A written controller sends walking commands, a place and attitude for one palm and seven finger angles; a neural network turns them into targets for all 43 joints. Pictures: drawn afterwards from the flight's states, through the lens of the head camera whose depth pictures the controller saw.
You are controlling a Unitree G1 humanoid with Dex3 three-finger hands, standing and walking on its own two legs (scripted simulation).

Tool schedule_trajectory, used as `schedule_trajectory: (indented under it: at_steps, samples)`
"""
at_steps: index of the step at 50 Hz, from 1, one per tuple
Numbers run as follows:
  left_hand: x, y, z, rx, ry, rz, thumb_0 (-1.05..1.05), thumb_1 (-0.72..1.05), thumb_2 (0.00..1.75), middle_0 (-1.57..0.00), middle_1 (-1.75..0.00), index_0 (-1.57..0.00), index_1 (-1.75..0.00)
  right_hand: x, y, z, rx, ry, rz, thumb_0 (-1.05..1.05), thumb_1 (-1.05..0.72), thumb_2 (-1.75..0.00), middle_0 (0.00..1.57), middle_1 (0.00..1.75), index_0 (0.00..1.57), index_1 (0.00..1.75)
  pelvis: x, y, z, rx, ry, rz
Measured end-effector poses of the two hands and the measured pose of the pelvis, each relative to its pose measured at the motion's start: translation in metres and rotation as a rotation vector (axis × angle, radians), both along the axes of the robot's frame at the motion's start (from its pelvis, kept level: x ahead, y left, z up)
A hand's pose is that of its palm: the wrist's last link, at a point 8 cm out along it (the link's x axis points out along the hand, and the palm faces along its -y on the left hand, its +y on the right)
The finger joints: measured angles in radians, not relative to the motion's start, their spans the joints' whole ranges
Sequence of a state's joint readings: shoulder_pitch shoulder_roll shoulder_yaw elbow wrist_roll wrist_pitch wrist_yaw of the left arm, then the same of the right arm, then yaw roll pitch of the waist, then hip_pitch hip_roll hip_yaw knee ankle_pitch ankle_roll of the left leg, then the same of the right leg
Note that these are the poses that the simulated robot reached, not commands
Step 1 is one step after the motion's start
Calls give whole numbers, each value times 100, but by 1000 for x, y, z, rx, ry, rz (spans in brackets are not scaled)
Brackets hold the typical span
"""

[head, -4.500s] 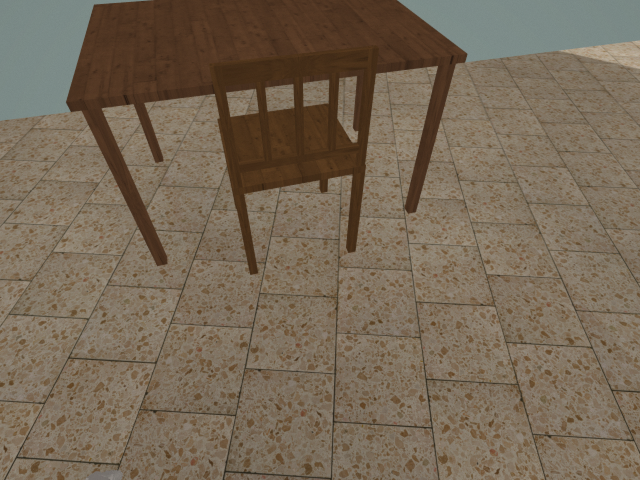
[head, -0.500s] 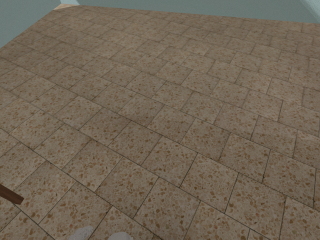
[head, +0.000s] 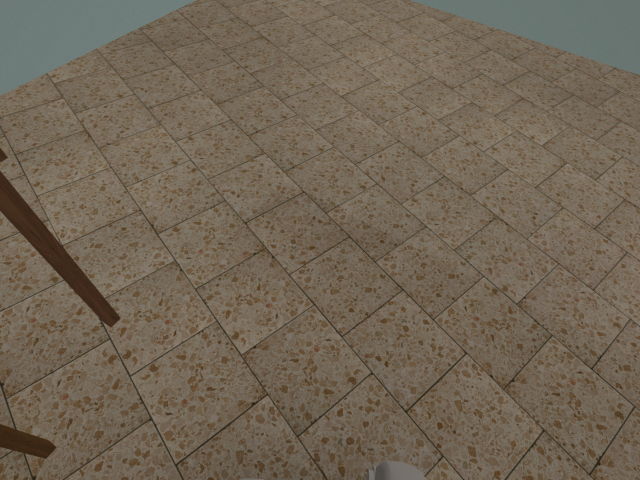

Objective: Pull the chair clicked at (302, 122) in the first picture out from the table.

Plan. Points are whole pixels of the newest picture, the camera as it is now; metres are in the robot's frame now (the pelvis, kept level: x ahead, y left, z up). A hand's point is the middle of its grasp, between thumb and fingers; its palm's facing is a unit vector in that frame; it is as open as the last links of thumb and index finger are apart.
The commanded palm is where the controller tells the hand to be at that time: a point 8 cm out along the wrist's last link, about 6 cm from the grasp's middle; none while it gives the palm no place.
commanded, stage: turn to face it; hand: left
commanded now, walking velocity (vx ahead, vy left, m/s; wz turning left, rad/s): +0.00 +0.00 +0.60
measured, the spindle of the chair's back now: out of the picture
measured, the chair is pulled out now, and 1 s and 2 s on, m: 0.00 0.00 0.00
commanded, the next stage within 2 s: take the last steps up to it in 1.70 s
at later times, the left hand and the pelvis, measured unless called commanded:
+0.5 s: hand out of the picture +0.04 +0.15 -0.14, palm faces +0.32 -0.91 -0.27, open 7.4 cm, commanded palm none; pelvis +0.01 -0.06 +0.00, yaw +20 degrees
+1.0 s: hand out of the picture -0.05 +0.21 -0.16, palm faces +0.61 -0.74 -0.27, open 7.4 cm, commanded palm none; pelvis +0.01 -0.02 +0.00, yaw +37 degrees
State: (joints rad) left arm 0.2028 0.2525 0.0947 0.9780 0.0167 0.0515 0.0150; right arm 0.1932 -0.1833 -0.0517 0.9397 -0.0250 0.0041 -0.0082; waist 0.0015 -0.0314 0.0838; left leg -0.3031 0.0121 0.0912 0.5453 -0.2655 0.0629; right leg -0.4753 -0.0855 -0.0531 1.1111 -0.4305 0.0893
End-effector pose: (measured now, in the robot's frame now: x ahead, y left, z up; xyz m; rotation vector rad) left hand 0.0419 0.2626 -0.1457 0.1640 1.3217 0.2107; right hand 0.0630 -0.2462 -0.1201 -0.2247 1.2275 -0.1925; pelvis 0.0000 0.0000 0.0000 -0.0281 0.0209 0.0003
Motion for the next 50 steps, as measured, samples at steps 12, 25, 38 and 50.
schedule_trajectory:
  at_steps: [12, 25, 38, 50]
  samples:
    - [29, -25, 25, 54, -154, 78, 0, 91, 90, -19, -30, -19, -30, 38, -31, -11, 36, 17, 106, 0, -91, -90, 20, 30, 20, 30, 9, -34, 1, 12, -1, 147]
    - [-27, -75, 34, 63, -162, 233, 0, 90, 90, -20, -30, -20, -30, 106, -51, -13, 53, -6, 289, 0, -91, -90, 20, 29, 20, 30, 13, -64, 3, 72, -20, 341]
    - [-156, -44, -9, 17, 45, 510, 0, 90, 90, -20, -30, -20, -30, 174, 53, -1, 22, -119, 584, 0, -91, -90, 20, 29, 20, 30, 2, -27, -15, 40, -3, 505]
    - [-129, -20, 22, 81, -108, 597, 0, 91, 90, -20, -30, -19, -30, 160, 71, -1, 34, -25, 669, 0, -91, -90, 20, 30, 20, 30, 6, -23, 3, 21, -1, 650]
